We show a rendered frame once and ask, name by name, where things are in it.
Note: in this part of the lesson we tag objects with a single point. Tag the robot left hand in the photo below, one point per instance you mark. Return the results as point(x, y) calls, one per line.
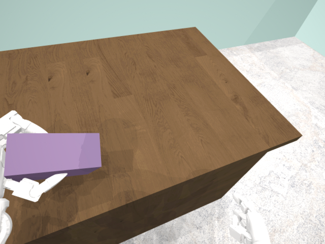
point(27, 189)

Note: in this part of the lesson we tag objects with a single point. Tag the left robot forearm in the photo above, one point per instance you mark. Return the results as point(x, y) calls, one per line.
point(5, 221)

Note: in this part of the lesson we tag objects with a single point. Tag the table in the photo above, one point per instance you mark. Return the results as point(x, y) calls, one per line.
point(179, 126)

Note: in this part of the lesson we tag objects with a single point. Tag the sponge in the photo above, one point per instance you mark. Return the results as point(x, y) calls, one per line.
point(41, 155)

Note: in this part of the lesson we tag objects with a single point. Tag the robot right hand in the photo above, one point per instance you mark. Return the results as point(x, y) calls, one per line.
point(252, 228)

